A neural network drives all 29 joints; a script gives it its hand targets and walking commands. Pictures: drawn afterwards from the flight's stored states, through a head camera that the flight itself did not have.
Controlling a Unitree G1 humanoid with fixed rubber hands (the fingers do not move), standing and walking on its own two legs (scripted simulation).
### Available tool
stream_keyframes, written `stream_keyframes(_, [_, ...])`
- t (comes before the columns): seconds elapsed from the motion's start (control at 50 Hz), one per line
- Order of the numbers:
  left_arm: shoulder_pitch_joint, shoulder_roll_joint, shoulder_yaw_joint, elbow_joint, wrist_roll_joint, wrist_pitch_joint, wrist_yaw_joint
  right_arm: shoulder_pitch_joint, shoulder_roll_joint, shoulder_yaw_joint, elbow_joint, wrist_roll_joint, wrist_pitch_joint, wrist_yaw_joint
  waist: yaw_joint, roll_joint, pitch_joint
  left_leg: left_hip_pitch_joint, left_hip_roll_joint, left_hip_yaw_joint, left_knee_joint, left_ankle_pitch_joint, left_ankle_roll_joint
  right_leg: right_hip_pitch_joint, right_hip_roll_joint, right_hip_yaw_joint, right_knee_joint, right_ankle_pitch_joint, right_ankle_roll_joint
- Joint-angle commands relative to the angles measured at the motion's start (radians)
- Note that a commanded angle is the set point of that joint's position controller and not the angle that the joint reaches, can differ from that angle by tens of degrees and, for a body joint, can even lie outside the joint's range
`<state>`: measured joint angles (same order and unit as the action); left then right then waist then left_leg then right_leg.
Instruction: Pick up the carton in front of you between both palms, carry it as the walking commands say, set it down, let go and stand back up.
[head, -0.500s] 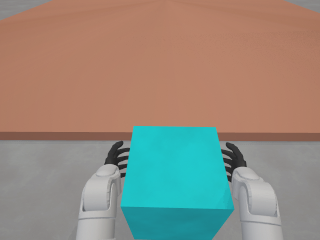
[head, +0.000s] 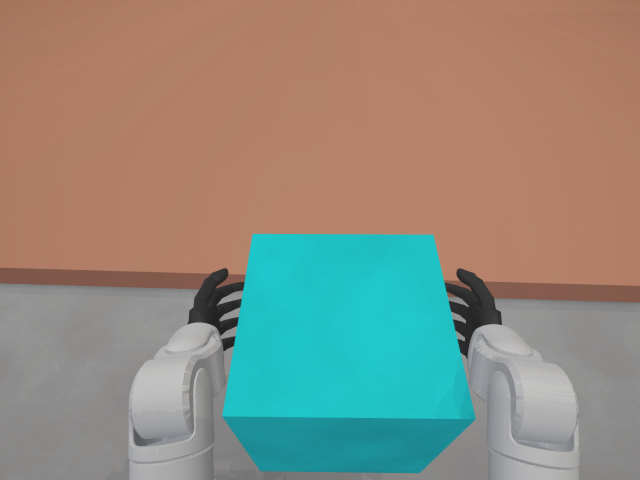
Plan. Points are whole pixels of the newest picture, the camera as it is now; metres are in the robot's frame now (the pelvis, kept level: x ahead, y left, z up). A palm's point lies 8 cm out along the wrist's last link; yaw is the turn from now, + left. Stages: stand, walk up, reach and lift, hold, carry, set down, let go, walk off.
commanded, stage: carry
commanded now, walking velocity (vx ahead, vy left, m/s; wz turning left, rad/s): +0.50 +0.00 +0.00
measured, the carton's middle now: (341, 360) +0.28 +0.01 +0.02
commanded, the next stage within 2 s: none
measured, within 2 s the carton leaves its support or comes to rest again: neither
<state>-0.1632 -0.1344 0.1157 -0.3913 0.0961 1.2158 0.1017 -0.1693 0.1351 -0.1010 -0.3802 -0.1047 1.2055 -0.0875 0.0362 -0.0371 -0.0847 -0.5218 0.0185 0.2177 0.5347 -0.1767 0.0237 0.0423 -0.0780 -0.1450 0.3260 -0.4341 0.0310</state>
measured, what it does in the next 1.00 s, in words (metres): walks ahead: left foot, then right foot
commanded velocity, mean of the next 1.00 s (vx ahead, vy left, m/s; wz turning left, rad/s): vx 0.50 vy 0.00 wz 0.00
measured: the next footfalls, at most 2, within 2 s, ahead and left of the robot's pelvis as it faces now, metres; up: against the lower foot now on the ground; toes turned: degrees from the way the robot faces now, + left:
left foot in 0.02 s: +0.18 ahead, +0.09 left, +0.00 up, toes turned +10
right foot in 0.54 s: +0.54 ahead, -0.09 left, +0.00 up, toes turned -12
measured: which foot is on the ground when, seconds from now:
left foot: up 0.00-0.00, down 0.02-0.58, up 0.60-1.00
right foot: down 0.00-0.02, up 0.04-0.52, down 0.54-1.00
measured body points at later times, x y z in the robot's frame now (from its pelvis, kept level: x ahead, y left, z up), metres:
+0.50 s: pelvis +0.32 +0.01 +0.00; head +0.33 +0.02 +0.45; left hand +0.61 +0.16 +0.11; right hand +0.60 -0.15 +0.11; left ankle +0.14 +0.08 -0.73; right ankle +0.48 -0.10 -0.71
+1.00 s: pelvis +0.65 +0.01 -0.01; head +0.69 +0.01 +0.44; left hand +1.04 +0.15 +0.16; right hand +1.04 -0.16 +0.16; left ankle +0.78 +0.09 -0.72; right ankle +0.50 -0.08 -0.73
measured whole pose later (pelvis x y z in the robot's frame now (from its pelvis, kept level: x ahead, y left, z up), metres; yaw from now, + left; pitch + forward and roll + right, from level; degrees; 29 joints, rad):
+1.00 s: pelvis +0.65 +0.01 -0.01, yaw -2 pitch +5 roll +0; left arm -0.85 0.02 0.23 0.04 0.05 1.34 0.14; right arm -0.85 -0.04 -0.25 0.03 -0.06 1.34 -0.12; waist 0.01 0.01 0.00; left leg -0.57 0.03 0.15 0.56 -0.08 0.08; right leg -0.10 -0.03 -0.19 0.52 -0.47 -0.02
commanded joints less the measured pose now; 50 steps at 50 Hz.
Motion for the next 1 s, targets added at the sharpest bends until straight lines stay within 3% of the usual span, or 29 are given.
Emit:
stream_keyframes(0.0, [-0.438, -0.848, -0.732, -0.048, -0.418, 0.007, -0.289, -0.356, 0.881, 0.678, -0.001, 0.338, -0.001, 0.227, -0.057, -0.075, -0.263, 0.581, -0.048, 0.06, -0.053, 0.017, 0.014, -0.235, -0.089, -0.072, 0.309, 0.718, -0.056])
stream_keyframes(0.02, [-0.475, -0.832, -0.732, -0.054, -0.415, 0.009, -0.292, -0.364, 0.876, 0.674, 0.002, 0.337, 0.0, 0.23, -0.084, 0.065, -0.292, 0.678, 0.144, -0.24, -0.16, -0.208, 0.036, -0.372, -0.032, -0.077, 0.555, 0.452, -0.026])
stream_keyframes(0.04, [-0.5, -0.835, -0.742, -0.057, -0.422, 0.016, -0.293, -0.385, 0.866, 0.67, 0.027, 0.332, -0.004, 0.234, -0.063, 0.297, -0.295, 0.772, 0.403, -0.74, -0.329, -0.267, 0.165, -0.622, 0.098, -0.021, 0.804, -0.008, 0.0])
stream_keyframes(0.06, [-0.496, -0.841, -0.745, -0.033, -0.417, 0.014, -0.295, -0.398, 0.885, 0.678, 0.023, 0.349, -0.004, 0.238, -0.061, 0.248, -0.286, 0.743, 0.438, -0.782, -0.351, -0.23, 0.222, -0.686, 0.039, 0.117, 0.947, -0.038, -0.035])
stream_keyframes(0.08, [-0.501, -0.859, -0.743, -0.031, -0.418, 0.006, -0.296, -0.409, 0.917, 0.689, 0.018, 0.367, -0.01, 0.241, -0.062, 0.187, -0.258, 0.678, 0.403, -0.682, -0.334, -0.097, 0.211, -0.699, -0.006, 0.138, 0.971, -0.007, -0.059])
stream_keyframes(0.12, [-0.488, -0.919, -0.745, -0.009, -0.413, -0.012, -0.296, -0.451, 0.962, 0.717, 0.001, 0.39, -0.022, 0.249, -0.054, 0.054, -0.248, 0.583, 0.346, -0.5, -0.339, 0.024, 0.157, -0.672, -0.064, 0.15, 0.874, 0.1, -0.068])
stream_keyframes(0.14, [-0.469, -0.938, -0.739, 0.001, -0.404, -0.023, -0.292, -0.46, 0.977, 0.729, -0.005, 0.403, -0.028, 0.253, -0.052, 0.067, -0.256, 0.566, 0.322, -0.428, -0.35, 0.048, 0.133, -0.646, -0.07, 0.14, 0.806, 0.136, -0.065])
stream_keyframes(0.18, [-0.416, -0.963, -0.732, 0.026, -0.38, -0.043, -0.281, -0.447, 0.984, 0.743, -0.012, 0.423, -0.035, 0.265, -0.051, 0.098, -0.262, 0.573, 0.294, -0.343, -0.357, 0.104, 0.121, -0.634, -0.044, 0.097, 0.705, 0.153, -0.055])
stream_keyframes(0.26, [-0.357, -0.967, -0.734, 0.023, -0.339, -0.068, -0.257, -0.417, 0.954, 0.753, -0.034, 0.444, -0.041, 0.287, -0.052, 0.129, -0.218, 0.645, 0.265, -0.241, -0.37, 0.228, 0.116, -0.73, -0.02, 0.035, 0.522, 0.25, -0.034])
stream_keyframes(0.34, [-0.404, -0.927, -0.748, -0.065, -0.358, -0.058, -0.24, -0.413, 0.892, 0.734, -0.083, 0.446, -0.031, 0.286, -0.056, 0.161, -0.145, 0.662, 0.217, -0.143, -0.346, 0.393, 0.095, -0.74, 0.003, -0.025, 0.368, 0.355, -0.022])
stream_keyframes(0.44, [-0.521, -0.799, -0.743, -0.181, -0.407, 0.005, -0.224, -0.473, 0.769, 0.689, -0.166, 0.427, 0.018, 0.246, -0.068, 0.186, -0.079, 0.654, 0.19, -0.076, -0.304, 0.572, 0.092, -0.614, 0.046, -0.101, 0.207, 0.434, -0.071])
stream_keyframes(0.48, [-0.562, -0.736, -0.724, -0.183, -0.415, 0.038, -0.219, -0.521, 0.707, 0.671, -0.183, 0.418, 0.046, 0.229, -0.058, 0.215, -0.138, 0.667, 0.185, -0.032, -0.163, 0.79, 0.069, -0.45, 0.093, -0.139, 0.182, 0.409, -0.09])
stream_keyframes(0.5, [-0.586, -0.711, -0.711, -0.171, -0.416, 0.052, -0.217, -0.555, 0.677, 0.664, -0.184, 0.417, 0.062, 0.223, -0.038, 0.212, -0.201, 0.638, 0.163, 0.013, -0.005, 0.829, 0.043, -0.293, 0.134, -0.163, 0.139, 0.382, -0.095])
stream_keyframes(0.52, [-0.617, -0.682, -0.699, -0.165, -0.416, 0.065, -0.217, -0.607, 0.647, 0.661, -0.186, 0.418, 0.076, 0.219, 0.003, 0.158, -0.269, 0.527, 0.134, 0.022, 0.196, 0.679, 0.02, -0.096, 0.107, -0.126, 0.12, 0.341, -0.092])
stream_keyframes(0.54, [-0.649, -0.633, -0.678, -0.155, -0.41, 0.078, -0.216, -0.666, 0.635, 0.662, -0.185, 0.424, 0.096, 0.213, 0.02, -0.016, -0.389, 0.269, 0.087, -0.02, 0.493, 0.328, -0.005, 0.164, -0.16, 0.257, 0.136, 0.206, -0.182])
stream_keyframes(0.56, [-0.681, -0.626, -0.666, -0.114, -0.416, 0.087, -0.214, -0.706, 0.634, 0.655, -0.171, 0.43, 0.112, 0.21, 0.047, -0.257, -0.42, -0.022, -0.08, -0.1, 0.757, -0.244, -0.026, 0.297, -0.326, 0.669, -0.027, 0.166, -0.319])
stream_keyframes(0.58, [-0.722, -0.635, -0.664, -0.113, -0.439, 0.102, -0.213, -0.749, 0.642, 0.639, -0.129, 0.429, 0.119, 0.205, 0.026, -0.19, -0.388, -0.129, -0.034, -0.221, 0.901, -0.292, 0.01, 0.28, -0.329, 0.626, -0.046, 0.25, -0.324])
stream_keyframes(0.6, [-0.772, -0.662, -0.669, -0.099, -0.456, 0.11, -0.213, -0.785, 0.653, 0.622, -0.112, 0.43, 0.125, 0.201, 0.026, -0.126, -0.375, -0.157, 0.012, -0.24, 0.914, -0.255, 0.031, 0.229, -0.298, 0.522, -0.02, 0.362, -0.302])
stream_keyframes(0.62, [-0.833, -0.69, -0.669, -0.09, -0.471, 0.114, -0.215, -0.827, 0.667, 0.616, -0.094, 0.429, 0.129, 0.198, 0.017, -0.023, -0.342, -0.148, 0.051, -0.244, 0.846, -0.207, 0.041, 0.137, -0.269, 0.421, -0.009, 0.444, -0.259])
stream_keyframes(0.64, [-0.889, -0.711, -0.67, -0.079, -0.484, 0.117, -0.218, -0.854, 0.682, 0.607, -0.066, 0.426, 0.132, 0.194, 0.003, -0.001, -0.329, -0.132, 0.076, -0.248, 0.771, -0.169, 0.045, 0.071, -0.25, 0.354, -0.018, 0.443, -0.232])
stream_keyframes(0.68, [-0.98, -0.736, -0.667, -0.023, -0.503, 0.12, -0.224, -0.921, 0.698, 0.602, 0.008, 0.416, 0.133, 0.185, -0.005, -0.029, -0.335, -0.089, 0.073, -0.214, 0.673, -0.133, 0.044, -0.005, -0.222, 0.264, -0.039, 0.405, -0.211])
stream_keyframes(0.76, [-1.118, -0.756, -0.633, 0.124, -0.519, 0.116, -0.232, -1.057, 0.735, 0.583, 0.151, 0.415, 0.125, 0.172, 0.004, -0.065, -0.299, -0.159, 0.07, -0.16, 0.469, -0.069, 0.014, -0.008, -0.195, 0.178, -0.063, 0.457, -0.242])
stream_keyframes(0.8, [-1.186, -0.777, -0.608, 0.183, -0.524, 0.111, -0.233, -1.134, 0.763, 0.574, 0.203, 0.43, 0.121, 0.169, 0.011, -0.069, -0.282, -0.176, 0.063, -0.135, 0.36, -0.011, 0.007, 0.014, -0.163, 0.129, -0.044, 0.517, -0.238])
stream_keyframes(0.92, [-1.352, -0.809, -0.522, 0.333, -0.507, 0.101, -0.213, -1.34, 0.81, 0.512, 0.34, 0.475, 0.119, 0.169, 0.021, -0.123, -0.269, -0.054, -0.007, -0.059, 0.1, 0.086, 0.049, 0.053, -0.122, 0.028, 0.085, 0.713, -0.2])
stream_keyframes(0.94, [-1.377, -0.816, -0.507, 0.35, -0.503, 0.101, -0.208, -1.365, 0.817, 0.494, 0.363, 0.481, 0.12, 0.17, 0.003, -0.118, -0.283, 0.008, -0.026, -0.041, 0.056, 0.088, 0.062, 0.058, -0.121, 0.013, 0.147, 0.807, -0.185])
stream_keyframes(0.96, [-1.402, -0.824, -0.493, 0.368, -0.501, 0.103, -0.202, -1.365, 0.826, 0.476, 0.396, 0.485, 0.121, 0.172, -0.041, -0.094, -0.335, 0.168, -0.056, -0.01, -0.005, 0.129, 0.07, 0.025, -0.099, -0.031, 0.285, 0.873, -0.154])
stream_keyframes(0.98, [-1.416, -0.831, -0.484, 0.384, -0.498, 0.105, -0.198, -1.36, 0.828, 0.451, 0.422, 0.484, 0.12, 0.174, -0.097, -0.023, -0.398, 0.379, -0.073, 0.021, -0.079, 0.156, 0.064, -0.057, -0.051, -0.08, 0.475, 0.811, -0.116])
